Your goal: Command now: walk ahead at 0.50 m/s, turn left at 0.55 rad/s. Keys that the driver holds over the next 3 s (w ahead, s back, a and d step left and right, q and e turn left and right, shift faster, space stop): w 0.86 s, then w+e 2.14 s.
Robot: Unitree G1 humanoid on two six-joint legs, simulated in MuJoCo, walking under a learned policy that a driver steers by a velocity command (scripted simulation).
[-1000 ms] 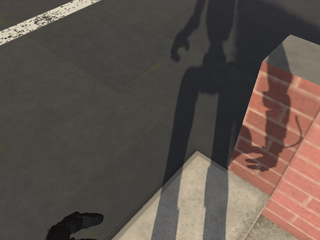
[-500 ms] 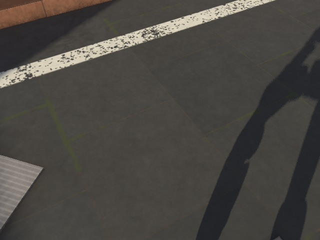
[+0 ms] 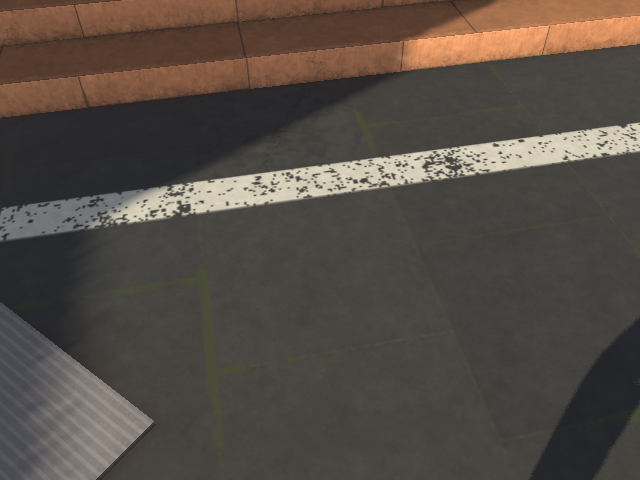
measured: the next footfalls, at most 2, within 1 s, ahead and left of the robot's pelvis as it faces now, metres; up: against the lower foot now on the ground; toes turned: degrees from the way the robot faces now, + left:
left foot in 0.34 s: +0.32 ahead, +0.16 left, +0.00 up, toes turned +9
right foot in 0.84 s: +0.60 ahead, -0.08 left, +0.00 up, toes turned +4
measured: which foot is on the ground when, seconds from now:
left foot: up 0.00-0.32, down 0.34-0.86, up 0.88-1.00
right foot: down 0.00-0.36, up 0.38-0.82, down 0.84-1.00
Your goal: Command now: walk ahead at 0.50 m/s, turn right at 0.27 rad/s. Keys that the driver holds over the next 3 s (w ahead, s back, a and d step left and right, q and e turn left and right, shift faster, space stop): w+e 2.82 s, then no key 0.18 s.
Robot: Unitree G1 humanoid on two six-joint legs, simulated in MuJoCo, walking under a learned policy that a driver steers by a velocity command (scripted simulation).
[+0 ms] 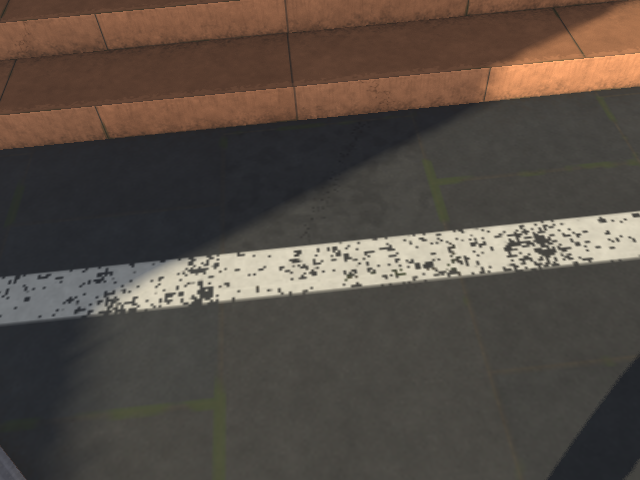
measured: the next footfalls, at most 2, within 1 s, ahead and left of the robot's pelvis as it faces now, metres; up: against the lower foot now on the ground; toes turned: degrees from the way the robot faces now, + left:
left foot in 0.36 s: +0.36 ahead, +0.12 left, +0.00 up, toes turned -14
right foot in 0.88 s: +0.51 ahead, -0.24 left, +0.00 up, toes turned -32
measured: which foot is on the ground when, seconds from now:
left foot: up 0.00-0.34, down 0.36-0.88, up 0.90-1.00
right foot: down 0.00-0.38, up 0.40-0.86, down 0.88-1.00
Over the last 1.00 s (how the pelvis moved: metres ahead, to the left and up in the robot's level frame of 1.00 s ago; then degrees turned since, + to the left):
0.51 0.00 0.00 4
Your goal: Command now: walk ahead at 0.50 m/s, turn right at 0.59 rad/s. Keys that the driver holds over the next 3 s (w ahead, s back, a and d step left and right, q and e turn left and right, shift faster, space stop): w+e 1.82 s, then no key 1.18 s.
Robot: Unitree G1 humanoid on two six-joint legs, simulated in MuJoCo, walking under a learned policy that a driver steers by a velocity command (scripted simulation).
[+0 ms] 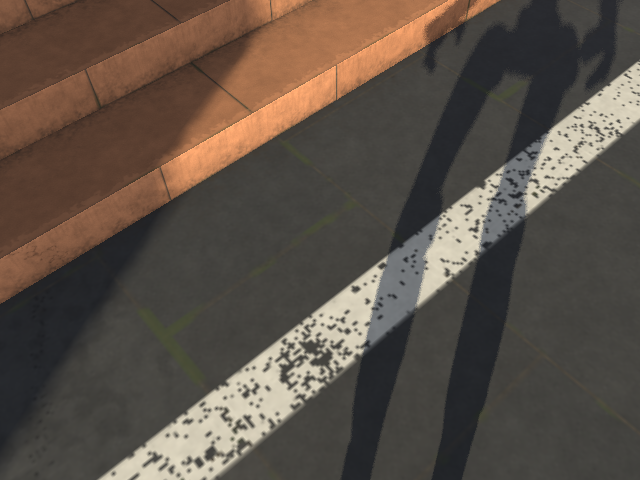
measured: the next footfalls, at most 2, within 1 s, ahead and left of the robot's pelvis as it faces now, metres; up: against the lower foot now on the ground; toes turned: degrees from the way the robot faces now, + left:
left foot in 0.36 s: +0.40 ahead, +0.11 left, +0.00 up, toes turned -16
right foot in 0.88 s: +0.54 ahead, -0.25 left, +0.00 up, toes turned -33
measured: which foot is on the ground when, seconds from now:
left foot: up 0.00-0.34, down 0.36-0.88, up 0.90-1.00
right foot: down 0.00-0.38, up 0.40-0.86, down 0.88-1.00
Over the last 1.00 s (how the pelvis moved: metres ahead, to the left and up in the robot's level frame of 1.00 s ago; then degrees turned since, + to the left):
0.47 -0.12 -0.01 -34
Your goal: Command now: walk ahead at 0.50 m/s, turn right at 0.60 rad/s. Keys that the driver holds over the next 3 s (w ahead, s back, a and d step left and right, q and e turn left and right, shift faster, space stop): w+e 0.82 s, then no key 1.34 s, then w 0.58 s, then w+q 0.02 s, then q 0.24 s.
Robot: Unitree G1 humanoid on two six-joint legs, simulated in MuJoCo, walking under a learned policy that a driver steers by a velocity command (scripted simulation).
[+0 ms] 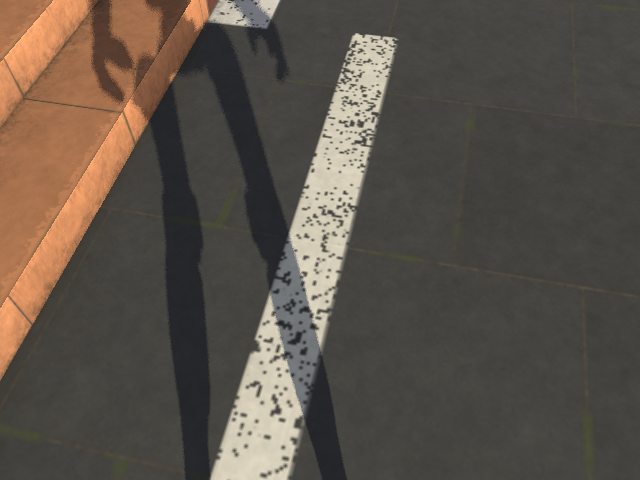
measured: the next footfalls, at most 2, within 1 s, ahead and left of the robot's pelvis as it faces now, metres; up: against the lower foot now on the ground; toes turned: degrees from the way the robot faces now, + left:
left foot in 0.34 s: +0.39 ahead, +0.12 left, +0.00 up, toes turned -15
right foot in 0.86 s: +0.55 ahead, -0.24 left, +0.00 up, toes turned -33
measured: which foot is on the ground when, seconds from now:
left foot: up 0.00-0.32, down 0.34-0.86, up 0.88-1.00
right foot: down 0.00-0.34, up 0.36-0.84, down 0.86-1.00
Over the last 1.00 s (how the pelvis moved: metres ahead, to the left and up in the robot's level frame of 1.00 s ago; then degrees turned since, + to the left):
0.50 -0.13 0.00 -36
